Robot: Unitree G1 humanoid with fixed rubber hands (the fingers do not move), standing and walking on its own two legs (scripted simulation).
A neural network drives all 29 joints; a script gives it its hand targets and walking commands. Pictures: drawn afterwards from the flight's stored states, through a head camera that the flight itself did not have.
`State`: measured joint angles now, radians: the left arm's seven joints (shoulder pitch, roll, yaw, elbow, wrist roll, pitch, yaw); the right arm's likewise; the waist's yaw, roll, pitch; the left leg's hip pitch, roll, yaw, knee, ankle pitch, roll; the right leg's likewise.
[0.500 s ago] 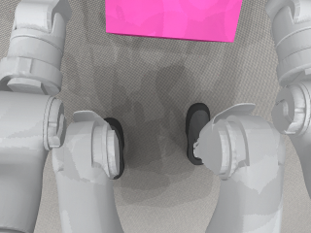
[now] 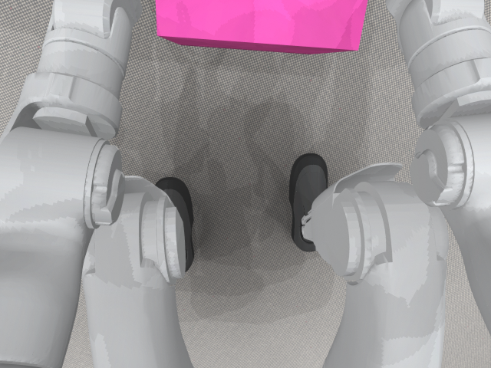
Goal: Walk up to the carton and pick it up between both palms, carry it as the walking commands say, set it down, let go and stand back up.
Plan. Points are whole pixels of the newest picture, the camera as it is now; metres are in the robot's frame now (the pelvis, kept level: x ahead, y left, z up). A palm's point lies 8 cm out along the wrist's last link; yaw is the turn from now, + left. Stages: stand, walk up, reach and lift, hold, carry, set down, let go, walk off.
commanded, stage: reach and lift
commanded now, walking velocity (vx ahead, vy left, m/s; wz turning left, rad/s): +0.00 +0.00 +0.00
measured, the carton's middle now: out of the picture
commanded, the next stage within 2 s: none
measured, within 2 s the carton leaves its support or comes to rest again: leaves its support in 0.82 s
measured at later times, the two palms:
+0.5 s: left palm out of the picture +0.56 +0.12 -0.21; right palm out of the picture +0.55 -0.20 -0.20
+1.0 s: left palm out of the picture +0.55 +0.13 -0.18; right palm out of the picture +0.55 -0.18 -0.16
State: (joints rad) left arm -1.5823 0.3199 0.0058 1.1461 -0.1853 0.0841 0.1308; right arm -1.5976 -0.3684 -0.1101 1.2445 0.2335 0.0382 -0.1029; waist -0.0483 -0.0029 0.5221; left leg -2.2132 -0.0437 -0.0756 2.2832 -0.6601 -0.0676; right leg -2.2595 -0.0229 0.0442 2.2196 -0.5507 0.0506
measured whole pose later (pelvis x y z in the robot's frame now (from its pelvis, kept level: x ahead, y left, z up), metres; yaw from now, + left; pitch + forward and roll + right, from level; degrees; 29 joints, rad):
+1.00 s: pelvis -0.01 +0.00 +0.00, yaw +1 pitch +30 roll -1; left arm -1.54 0.32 0.05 1.04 -0.19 0.24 0.17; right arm -1.56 -0.33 -0.11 1.06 0.20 0.24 -0.16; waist -0.06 0.02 0.53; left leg -2.18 -0.09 -0.08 2.29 -0.64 -0.08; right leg -2.21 0.01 0.07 2.24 -0.56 0.09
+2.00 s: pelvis -0.04 +0.00 +0.07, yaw +1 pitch +29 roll +0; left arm -1.50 0.20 0.33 0.73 0.05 0.43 0.13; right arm -1.50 -0.22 -0.32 0.71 -0.01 0.44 -0.21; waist -0.06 0.03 0.53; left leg -1.97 -0.12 -0.10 2.01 -0.55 -0.10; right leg -2.00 0.07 0.10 1.97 -0.46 0.10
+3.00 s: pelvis -0.06 +0.00 +0.17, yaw +0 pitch +20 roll +0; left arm -1.36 0.18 0.30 0.68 0.06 0.50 0.12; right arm -1.33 -0.14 -0.31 0.60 -0.04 0.51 -0.25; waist -0.05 0.02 0.53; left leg -1.57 -0.12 -0.12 1.69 -0.46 -0.09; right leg -1.60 0.08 0.12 1.64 -0.39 0.10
